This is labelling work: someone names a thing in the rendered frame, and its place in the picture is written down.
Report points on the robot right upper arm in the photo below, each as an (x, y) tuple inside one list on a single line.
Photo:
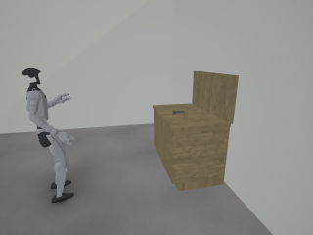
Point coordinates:
[(34, 99)]

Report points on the left robot hand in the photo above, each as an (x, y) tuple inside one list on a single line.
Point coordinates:
[(59, 100)]

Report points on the left robot forearm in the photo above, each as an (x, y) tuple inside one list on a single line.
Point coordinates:
[(51, 104)]

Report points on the counter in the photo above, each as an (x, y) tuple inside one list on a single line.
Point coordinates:
[(193, 145)]

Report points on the robot torso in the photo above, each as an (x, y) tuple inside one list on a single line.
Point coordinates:
[(42, 111)]

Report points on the right robot hand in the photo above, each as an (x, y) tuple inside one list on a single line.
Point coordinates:
[(65, 137)]

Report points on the right robot forearm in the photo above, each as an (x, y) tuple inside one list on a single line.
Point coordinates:
[(45, 126)]

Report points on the tap lever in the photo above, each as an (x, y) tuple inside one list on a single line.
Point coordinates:
[(178, 112)]

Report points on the left robot foot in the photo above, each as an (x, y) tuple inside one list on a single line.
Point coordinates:
[(54, 186)]

